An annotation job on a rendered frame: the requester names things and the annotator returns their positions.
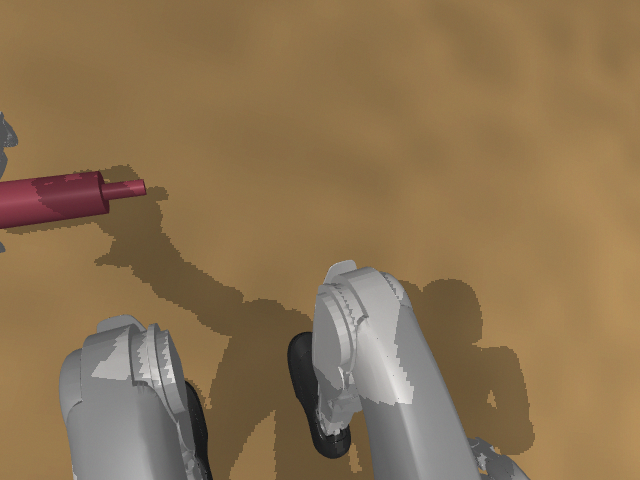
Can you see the left robot hand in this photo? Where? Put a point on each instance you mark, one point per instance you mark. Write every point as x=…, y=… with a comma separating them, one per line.
x=8, y=138

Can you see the right robot foot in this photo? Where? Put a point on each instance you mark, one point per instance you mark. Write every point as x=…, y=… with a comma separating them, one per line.
x=305, y=385

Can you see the left robot foot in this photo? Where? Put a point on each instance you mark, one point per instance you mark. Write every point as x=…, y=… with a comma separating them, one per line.
x=200, y=433

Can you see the bottle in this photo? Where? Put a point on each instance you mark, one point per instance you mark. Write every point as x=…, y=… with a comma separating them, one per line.
x=54, y=198

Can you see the right robot hand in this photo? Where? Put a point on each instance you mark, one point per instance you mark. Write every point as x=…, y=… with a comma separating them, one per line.
x=497, y=467

